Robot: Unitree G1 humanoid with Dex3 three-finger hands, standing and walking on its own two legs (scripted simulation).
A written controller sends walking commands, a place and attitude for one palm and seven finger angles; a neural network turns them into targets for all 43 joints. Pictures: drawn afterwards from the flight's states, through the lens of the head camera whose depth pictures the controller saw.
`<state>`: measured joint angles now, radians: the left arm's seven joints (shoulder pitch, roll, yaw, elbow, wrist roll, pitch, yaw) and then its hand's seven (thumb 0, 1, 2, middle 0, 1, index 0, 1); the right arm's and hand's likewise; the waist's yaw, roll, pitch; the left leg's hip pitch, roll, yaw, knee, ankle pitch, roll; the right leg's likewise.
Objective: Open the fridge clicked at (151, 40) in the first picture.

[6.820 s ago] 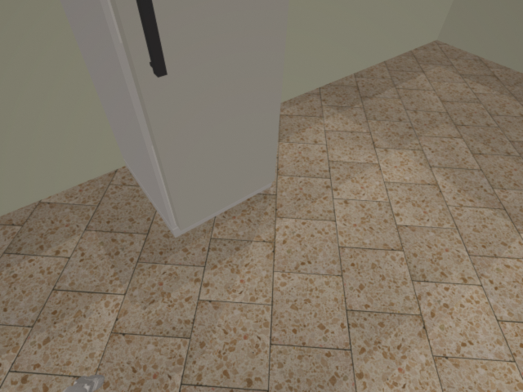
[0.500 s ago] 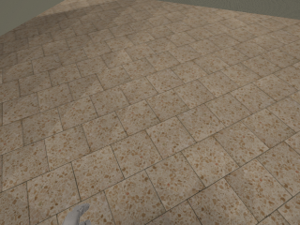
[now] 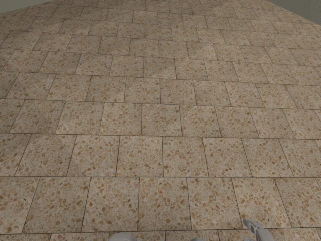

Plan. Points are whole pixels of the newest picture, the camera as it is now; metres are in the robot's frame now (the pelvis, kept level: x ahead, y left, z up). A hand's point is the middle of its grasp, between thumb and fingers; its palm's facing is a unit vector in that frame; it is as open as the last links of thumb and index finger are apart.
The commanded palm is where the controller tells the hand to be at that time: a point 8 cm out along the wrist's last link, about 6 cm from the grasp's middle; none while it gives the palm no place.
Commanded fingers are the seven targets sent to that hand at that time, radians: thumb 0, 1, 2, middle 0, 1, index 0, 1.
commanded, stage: turn to face it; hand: left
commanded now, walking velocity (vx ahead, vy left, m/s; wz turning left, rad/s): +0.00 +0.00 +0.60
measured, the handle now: out of the picture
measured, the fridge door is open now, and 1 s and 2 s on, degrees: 0 0 0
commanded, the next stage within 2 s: none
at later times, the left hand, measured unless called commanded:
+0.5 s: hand out of the picture +0.11 +0.19 -0.12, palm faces +0.26 -0.92 -0.29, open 7.4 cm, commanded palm none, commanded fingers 0.00 0.90 0.90 -0.20 -0.30 -0.20 -0.30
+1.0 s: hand out of the picture -0.13 +0.18 -0.18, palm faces +0.63 -0.74 -0.25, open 7.4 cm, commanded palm none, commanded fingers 0.00 0.90 0.90 -0.20 -0.30 -0.20 -0.30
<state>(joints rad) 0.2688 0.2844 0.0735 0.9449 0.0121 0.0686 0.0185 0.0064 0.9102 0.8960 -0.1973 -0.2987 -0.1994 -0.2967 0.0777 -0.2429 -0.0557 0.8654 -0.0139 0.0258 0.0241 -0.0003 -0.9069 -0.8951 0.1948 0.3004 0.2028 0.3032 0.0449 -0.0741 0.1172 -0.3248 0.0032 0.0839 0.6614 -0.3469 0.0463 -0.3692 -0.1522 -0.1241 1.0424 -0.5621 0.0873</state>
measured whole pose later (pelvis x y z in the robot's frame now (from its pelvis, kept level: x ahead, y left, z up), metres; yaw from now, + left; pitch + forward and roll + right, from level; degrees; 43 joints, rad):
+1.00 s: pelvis -0.02 -0.01 +0.00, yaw +36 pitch -1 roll +0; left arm 0.27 0.29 0.08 0.94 0.01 0.08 0.02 0.01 0.91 0.90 -0.20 -0.30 -0.20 -0.30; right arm 0.11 -0.24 -0.06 0.89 -0.02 0.03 0.02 0.00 -0.91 -0.90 0.19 0.30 0.20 0.30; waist 0.04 -0.07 0.10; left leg -0.30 0.00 0.08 0.65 -0.34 0.05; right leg -0.37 -0.16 -0.15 0.98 -0.54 0.08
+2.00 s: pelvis -0.04 -0.05 +0.00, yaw +73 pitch +0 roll +0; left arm 0.27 0.26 0.06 0.92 0.01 0.05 0.01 0.00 0.91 0.90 -0.20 -0.30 -0.20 -0.30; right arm 0.14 -0.26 -0.07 0.91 -0.01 0.05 0.03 0.00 -0.91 -0.90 0.19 0.30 0.20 0.30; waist 0.03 -0.06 0.10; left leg -0.29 0.00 0.07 0.63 -0.30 0.00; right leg -0.30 -0.20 -0.22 0.76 -0.44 0.07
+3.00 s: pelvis -0.01 -0.07 +0.01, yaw +109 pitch -1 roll +1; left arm 0.27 0.23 0.05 0.92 0.02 0.03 0.02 0.00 0.91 0.90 -0.20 -0.30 -0.20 -0.30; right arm 0.15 -0.26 -0.08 0.93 -0.01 0.08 0.03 0.00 -0.91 -0.90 0.19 0.30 0.20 0.30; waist 0.02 -0.03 0.10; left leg -0.32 0.03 0.06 0.74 -0.41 -0.06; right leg -0.22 -0.17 -0.29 0.59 -0.32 0.02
